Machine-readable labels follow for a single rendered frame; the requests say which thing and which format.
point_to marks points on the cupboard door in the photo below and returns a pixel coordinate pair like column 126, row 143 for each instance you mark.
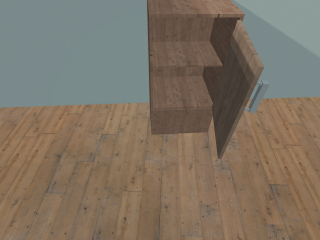
column 241, row 72

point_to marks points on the handle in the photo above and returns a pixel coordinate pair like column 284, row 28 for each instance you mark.
column 260, row 92

